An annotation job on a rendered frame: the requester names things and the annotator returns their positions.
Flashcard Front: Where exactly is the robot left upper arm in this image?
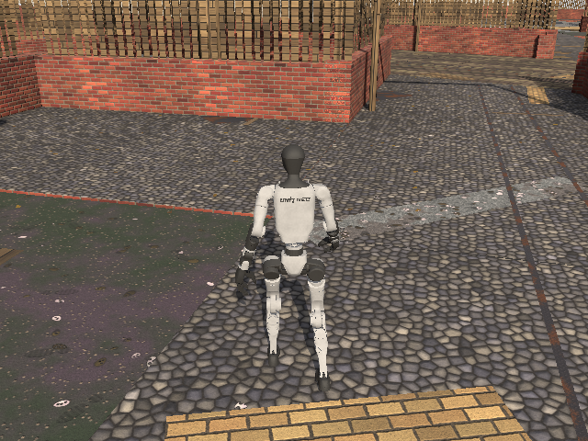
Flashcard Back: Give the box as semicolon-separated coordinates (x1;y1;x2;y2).
251;185;275;238

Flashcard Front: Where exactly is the robot right upper arm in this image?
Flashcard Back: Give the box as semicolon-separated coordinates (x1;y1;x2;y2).
312;184;337;232

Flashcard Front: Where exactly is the robot left hand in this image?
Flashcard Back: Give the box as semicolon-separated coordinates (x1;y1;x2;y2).
235;267;256;295

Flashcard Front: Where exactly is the right robot foot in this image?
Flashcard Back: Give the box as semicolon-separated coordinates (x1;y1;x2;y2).
315;369;331;391

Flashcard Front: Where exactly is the left robot forearm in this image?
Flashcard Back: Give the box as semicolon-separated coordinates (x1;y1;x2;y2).
238;223;259;270

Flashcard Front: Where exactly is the robot right hand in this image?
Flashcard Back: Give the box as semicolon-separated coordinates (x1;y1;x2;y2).
318;237;339;253

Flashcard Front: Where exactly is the robot right thigh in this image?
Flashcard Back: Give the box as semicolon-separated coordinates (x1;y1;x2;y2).
307;258;325;329

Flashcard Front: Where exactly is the right robot forearm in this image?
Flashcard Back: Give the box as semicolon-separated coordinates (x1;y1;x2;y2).
327;218;339;243

